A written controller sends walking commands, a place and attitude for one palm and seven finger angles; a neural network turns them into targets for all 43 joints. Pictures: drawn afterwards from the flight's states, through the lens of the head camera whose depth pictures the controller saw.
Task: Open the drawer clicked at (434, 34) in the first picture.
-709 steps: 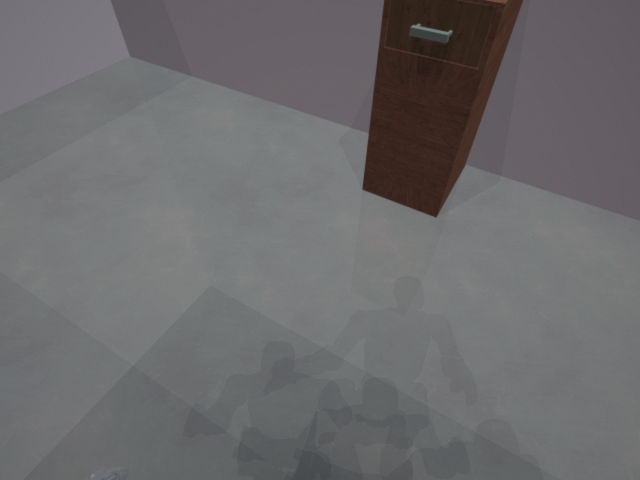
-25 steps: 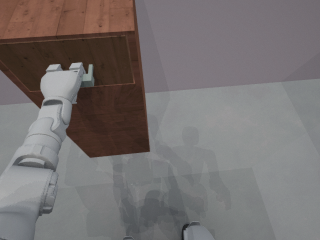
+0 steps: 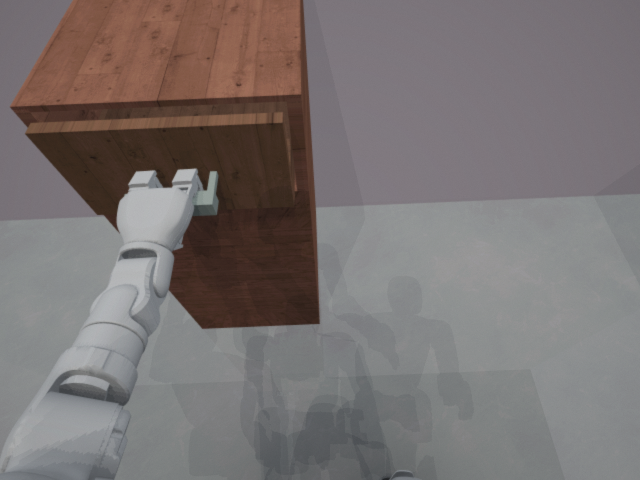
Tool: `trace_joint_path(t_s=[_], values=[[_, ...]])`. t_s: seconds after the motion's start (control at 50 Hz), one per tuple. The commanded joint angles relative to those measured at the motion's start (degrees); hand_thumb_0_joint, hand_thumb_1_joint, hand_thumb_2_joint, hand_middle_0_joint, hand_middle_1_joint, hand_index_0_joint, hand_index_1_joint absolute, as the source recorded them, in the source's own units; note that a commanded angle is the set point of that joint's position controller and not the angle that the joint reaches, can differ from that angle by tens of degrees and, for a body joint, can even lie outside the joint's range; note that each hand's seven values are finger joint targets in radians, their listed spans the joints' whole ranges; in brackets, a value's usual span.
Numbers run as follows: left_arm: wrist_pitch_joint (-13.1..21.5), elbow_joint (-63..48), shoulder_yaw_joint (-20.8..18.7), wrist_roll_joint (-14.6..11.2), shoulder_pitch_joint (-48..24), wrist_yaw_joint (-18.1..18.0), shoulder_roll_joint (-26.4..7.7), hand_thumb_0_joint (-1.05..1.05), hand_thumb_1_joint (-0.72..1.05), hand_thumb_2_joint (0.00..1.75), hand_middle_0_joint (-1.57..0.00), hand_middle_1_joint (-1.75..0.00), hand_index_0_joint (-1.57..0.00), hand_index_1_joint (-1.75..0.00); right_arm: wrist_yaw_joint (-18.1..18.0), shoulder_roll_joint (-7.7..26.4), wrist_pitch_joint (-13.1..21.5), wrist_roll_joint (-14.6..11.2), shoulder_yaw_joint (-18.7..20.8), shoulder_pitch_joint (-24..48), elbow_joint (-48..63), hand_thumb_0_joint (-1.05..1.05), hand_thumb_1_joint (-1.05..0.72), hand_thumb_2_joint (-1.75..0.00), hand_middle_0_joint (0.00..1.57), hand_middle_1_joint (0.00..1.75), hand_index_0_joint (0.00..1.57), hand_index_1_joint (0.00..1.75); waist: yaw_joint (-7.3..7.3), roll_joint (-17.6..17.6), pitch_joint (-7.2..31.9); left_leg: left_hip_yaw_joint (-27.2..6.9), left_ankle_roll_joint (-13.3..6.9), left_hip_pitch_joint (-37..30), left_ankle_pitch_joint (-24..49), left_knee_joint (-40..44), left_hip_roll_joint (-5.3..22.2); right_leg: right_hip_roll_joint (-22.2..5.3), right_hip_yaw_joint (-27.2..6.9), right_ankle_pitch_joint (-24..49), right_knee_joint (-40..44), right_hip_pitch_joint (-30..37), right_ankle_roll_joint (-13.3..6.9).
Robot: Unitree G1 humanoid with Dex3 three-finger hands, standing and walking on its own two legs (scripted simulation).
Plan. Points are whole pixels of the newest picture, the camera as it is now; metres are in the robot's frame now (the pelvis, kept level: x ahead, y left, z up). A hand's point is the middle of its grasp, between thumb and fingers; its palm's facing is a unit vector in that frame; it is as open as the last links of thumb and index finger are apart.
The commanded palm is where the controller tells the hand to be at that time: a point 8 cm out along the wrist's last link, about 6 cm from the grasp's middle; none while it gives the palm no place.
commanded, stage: pull the drawer open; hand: left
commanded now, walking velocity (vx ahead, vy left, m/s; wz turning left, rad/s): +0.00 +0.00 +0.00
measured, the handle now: (173, 192) +0.49 +0.22 +0.03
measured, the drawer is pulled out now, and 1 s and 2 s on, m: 0.04 0.16 0.30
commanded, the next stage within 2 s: none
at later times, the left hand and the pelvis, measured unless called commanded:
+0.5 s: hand (171, 242) +0.42 +0.21 +0.01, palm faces -0.04 +0.00 -1.00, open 6.3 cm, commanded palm +0.36 +0.21 +0.06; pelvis -0.02 -0.01 +0.00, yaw -2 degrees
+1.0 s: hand (157, 319) +0.31 +0.21 +0.01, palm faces +0.01 -0.05 -1.00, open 6.1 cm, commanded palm +0.29 +0.22 +0.06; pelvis +0.00 +0.00 +0.01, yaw +0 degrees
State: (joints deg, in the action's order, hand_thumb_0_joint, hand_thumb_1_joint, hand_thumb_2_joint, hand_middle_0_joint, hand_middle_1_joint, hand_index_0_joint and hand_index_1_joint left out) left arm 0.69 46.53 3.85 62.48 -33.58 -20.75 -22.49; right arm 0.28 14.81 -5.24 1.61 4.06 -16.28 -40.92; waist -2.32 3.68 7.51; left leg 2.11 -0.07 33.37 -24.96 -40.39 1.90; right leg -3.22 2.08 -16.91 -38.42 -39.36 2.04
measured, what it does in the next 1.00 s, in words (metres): stands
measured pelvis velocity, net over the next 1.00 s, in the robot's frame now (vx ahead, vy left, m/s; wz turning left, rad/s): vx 0.00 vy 0.00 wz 0.00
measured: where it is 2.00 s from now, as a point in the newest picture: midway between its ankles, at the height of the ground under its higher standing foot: outside the picture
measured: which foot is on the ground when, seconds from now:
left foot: down 0.00-1.00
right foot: down 0.00-1.00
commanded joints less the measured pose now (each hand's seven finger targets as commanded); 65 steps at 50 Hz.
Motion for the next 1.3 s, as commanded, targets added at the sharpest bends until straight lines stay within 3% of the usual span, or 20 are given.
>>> trace_joint_path(t_s=[0.0, 0.06, 0.12, 0.14, 0.28, 0.34, 0.38, 0.46, 0.62, 0.74, 0.78, 0.88, 0.9, 0.92, 0.96, 1.04, 1.18, 1.2, 1.24, 1.28], values=[[0.1, -6.8, -3.2, 0.9, -27.3, -2.0, -11.9, 0.00, 0.90, 0.90, -0.40, -1.35, -0.40, -1.35, -0.8, 8.5, 0.7, 0.4, 3.3, -7.1, 2.1, 0.00, -0.90, -0.90, 0.20, 0.30, 0.20, 0.30, -2.23, 1.6, 23.9, -0.7, -0.4, -12.0, 44.1, 0.4, -2.1, 4.4, 1.3, 27.9, -1.3, 15.5, -3.7], [0.8, -2.9, -4.0, 0.6, -26.5, -1.4, -12.8, 0.00, 0.90, 0.90, -0.40, -1.35, -0.40, -1.35, -1.0, 8.4, 0.7, 0.4, 2.9, -6.7, 2.3, 0.00, -0.90, -0.90, 0.20, 0.30, 0.20, 0.30, -1.95, -1.8, 22.2, -0.4, -0.8, -8.2, 38.6, 0.9, -2.5, 4.2, 1.1, 27.0, -1.3, 16.8, -3.5], [2.2, -2.5, -2.9, 0.8, -27.9, -1.3, -11.3, 0.00, 0.90, 0.90, -0.40, -1.35, -0.40, -1.35, -1.2, 8.0, 1.1, 0.4, 3.1, -6.8, 2.9, 0.00, -0.90, -0.90, 0.20, 0.30, 0.20, 0.30, -2.44, -1.7, 23.0, -0.3, -1.1, -7.6, 36.9, 0.7, -2.8, 4.2, 0.9, 26.9, -1.5, 16.9, -3.5], [2.6, -2.1, -5.0, 1.0, -27.8, -1.4, -13.8, 0.00, 0.90, 0.90, -0.40, -1.35, -0.40, -1.35, -1.3, 8.3, 1.0, 0.4, 3.0, -6.8, 2.8, 0.00, -0.90, -0.90, 0.20, 0.30, 0.20, 0.30, -2.13, -3.4, 23.1, -0.2, -1.2, -6.6, 35.7, 0.6, -2.8, 4.1, 0.7, 26.8, -1.7, 17.3, -3.4], [4.5, -2.5, -5.0, 1.4, -30.5, -2.2, -14.1, 0.00, 0.90, 0.90, -0.40, -1.35, -0.40, -1.35, -1.3, 8.2, 1.8, 0.7, 3.3, -7.6, 2.7, 0.00, -0.90, -0.90, 0.20, 0.30, 0.20, 0.30, -2.59, -1.9, 25.4, 0.0, -1.3, -5.5, 32.0, -0.1, -3.2, 4.2, 0.1, 25.2, -2.1, 16.7, -3.4], [4.8, -4.0, -6.7, 0.5, -22.0, -1.9, -14.6, 0.00, 0.90, 0.90, -0.40, -1.35, -0.40, -1.35, -0.9, 8.0, 1.8, 0.6, 3.5, -7.0, 3.8, 0.00, -0.90, -0.90, 0.20, 0.30, 0.20, 0.30, 0.15, -1.1, 27.4, 0.5, -1.5, -4.5, 33.1, 0.5, -3.2, 4.0, -0.4, 26.9, -2.3, 20.2, -3.7], [4.7, -6.3, -6.0, -0.3, -17.1, -1.7, -12.9, 0.00, 0.90, 0.90, -0.40, -1.35, -0.40, -1.35, -0.7, 7.8, 1.9, 0.2, 3.5, -6.3, 4.7, 0.00, -0.90, -0.90, 0.20, 0.30, 0.20, 0.30, 0.77, -2.2, 26.9, 0.6, -1.7, -4.0, 32.6, 1.3, -3.1, 4.0, -0.4, 27.2, -1.7, 21.6, -3.7], [3.4, -12.9, -8.0, -1.7, -6.0, -1.7, -14.1, 0.00, 0.90, 0.90, -0.40, -1.35, -0.40, -1.35, -0.4, 8.1, 2.0, -0.5, 3.5, -4.4, 6.2, 0.00, -0.90, -0.90, 0.20, 0.30, 0.20, 0.30, 2.57, -3.4, 25.9, 0.9, -2.0, -3.3, 32.8, 3.1, -2.8, 4.0, -0.8, 28.2, -0.9, 24.9, -3.8], [-0.5, -26.5, -6.9, -3.5, 9.5, -2.4, -10.5, 0.00, 0.90, 0.90, -0.40, -1.35, -0.40, -1.35, -0.6, 8.4, 2.9, -1.4, 3.1, 0.2, 8.4, 0.00, -0.90, -0.90, 0.20, 0.30, 0.20, 0.30, 3.04, -2.3, 20.1, 0.5, -1.1, -9.1, 35.7, 5.5, -1.8, 4.4, 0.9, 25.0, 1.2, 23.5, -3.6], [-3.4, -34.3, -7.2, -3.2, 18.7, -3.2, -9.2, 0.00, 0.90, 0.90, -0.40, -1.35, -0.40, -1.35, -0.8, 7.9, 3.9, -1.2, 2.6, 3.6, 9.6, 0.00, -0.90, -0.90, 0.20, 0.30, 0.20, 0.30, 4.39, -1.8, 18.2, 0.1, -0.3, -12.4, 40.7, 5.6, -1.4, 4.3, 1.6, 26.6, 1.1, 24.0, -3.6], [-4.2, -37.2, -4.5, -3.5, 22.6, -3.0, -5.8, 0.00, 0.90, 0.90, -0.40, -1.35, -0.40, -1.35, -0.5, 7.4, 4.2, -1.3, 2.2, 5.1, 10.4, 0.00, -0.90, -0.90, 0.20, 0.30, 0.20, 0.30, 4.20, -2.3, 17.0, -0.1, -0.1, -13.6, 41.5, 5.6, -1.3, 4.3, 1.9, 26.7, 1.3, 23.4, -3.5], [-5.3, -42.5, -4.3, -2.6, 27.7, -2.9, -5.1, 0.00, 0.90, 0.90, -0.40, -1.35, -0.40, -1.35, -0.6, 6.6, 4.4, -0.8, 1.4, 8.3, 11.8, 0.00, -0.90, -0.90, 0.20, 0.30, 0.20, 0.30, 5.15, -1.6, 15.0, -0.1, 0.1, -14.8, 41.7, 5.8, -1.5, 4.1, 2.1, 26.8, 1.1, 23.7, -3.7], [-5.4, -40.2, -3.7, -1.8, 16.5, -3.2, -6.4, 0.00, 0.90, 0.90, -0.40, -1.35, -0.40, -1.35, -1.3, 7.1, 4.0, -0.9, 0.9, 8.6, 10.1, 0.00, -0.90, -0.90, 0.20, 0.30, 0.20, 0.30, 2.29, -2.2, 12.6, -0.2, 0.2, -14.6, 38.4, 5.5, -1.5, 4.1, 2.0, 24.9, 1.6, 21.3, -3.6], [-5.1, -39.7, -4.1, -0.8, 9.9, -3.7, -7.8, 0.00, 0.90, 0.90, -0.40, -1.35, -0.40, -1.35, -1.7, 7.0, 4.1, -0.7, 0.9, 8.1, 9.7, 0.00, -0.90, -0.90, 0.20, 0.30, 0.20, 0.30, 1.93, -1.6, 11.8, -0.3, 0.2, -14.4, 35.5, 5.6, -1.7, 4.1, 2.0, 22.7, 1.6, 19.6, -3.6], [-5.3, -36.1, -4.6, 0.3, 13.2, -3.8, -7.7, 0.00, 0.90, 0.90, -0.40, -1.35, -0.40, -1.35, -2.2, 6.2, 4.2, -0.4, 0.9, 7.9, 9.4, 0.00, -0.90, -0.90, 0.20, 0.30, 0.20, 0.30, 3.55, -2.1, 14.0, 0.2, 0.2, -14.9, 35.1, 5.6, -2.4, 4.0, 1.9, 23.2, 1.6, 21.6, -4.0], [-5.3, -33.7, -5.4, 0.0, 12.0, -2.5, -9.0, 0.00, 0.90, 0.90, -0.40, -1.35, -0.40, -1.35, -3.0, 5.7, 3.7, -0.5, 0.6, 9.0, 8.9, 0.00, -0.90, -0.90, 0.20, 0.30, 0.20, 0.30, 4.34, -3.8, 14.4, 0.7, 0.0, -13.9, 33.7, 5.9, -3.3, 3.8, 1.6, 25.8, 1.7, 24.6, -3.9], [-2.6, -29.3, -6.8, -0.5, 9.3, -0.6, -11.0, 0.00, 0.90, 0.90, -0.40, -1.35, -0.40, -1.35, -4.1, 5.3, 3.8, -0.3, 0.1, 9.7, 8.9, 0.00, -0.90, -0.90, 0.20, 0.30, 0.20, 0.30, 4.67, -5.9, 13.2, 1.4, -0.6, -10.3, 25.8, 6.5, -4.3, 3.4, 0.6, 24.1, 2.6, 26.2, -3.6], [-2.0, -29.7, -8.3, -0.3, 8.6, -0.7, -12.8, 0.00, 0.90, 0.90, -0.40, -1.35, -0.40, -1.35, -4.3, 5.6, 3.8, -0.2, 0.2, 9.8, 8.9, 0.00, -0.90, -0.90, 0.20, 0.30, 0.20, 0.30, 4.75, -5.2, 14.0, 1.3, -0.5, -10.1, 25.8, 6.3, -4.3, 3.4, 0.2, 24.1, 2.5, 26.6, -3.6], [-1.1, -29.1, -6.9, -0.2, 7.8, -0.8, -11.2, 0.00, 0.90, 0.90, -0.40, -1.35, -0.40, -1.35, -4.3, 5.3, 4.1, -0.1, 0.4, 8.9, 8.7, 0.00, -0.90, -0.90, 0.20, 0.30, 0.20, 0.30, 4.46, -3.7, 13.7, 1.3, -0.5, -9.9, 25.2, 6.3, -4.3, 3.3, 0.4, 23.4, 2.3, 25.6, -3.7], [-0.5, -30.0, -8.9, -1.1, 15.9, -1.0, -11.7, 0.00, 0.90, 0.90, -0.40, -1.35, -0.40, -1.35, -4.0, 5.2, 4.4, -0.2, 0.7, 9.3, 9.7, 0.00, -0.90, -0.90, 0.20, 0.30, 0.20, 0.30, 6.48, -4.8, 15.5, 1.6, -0.5, -9.1, 25.9, 6.6, -4.4, 3.2, -0.2, 26.1, 2.2, 28.8, -3.6]])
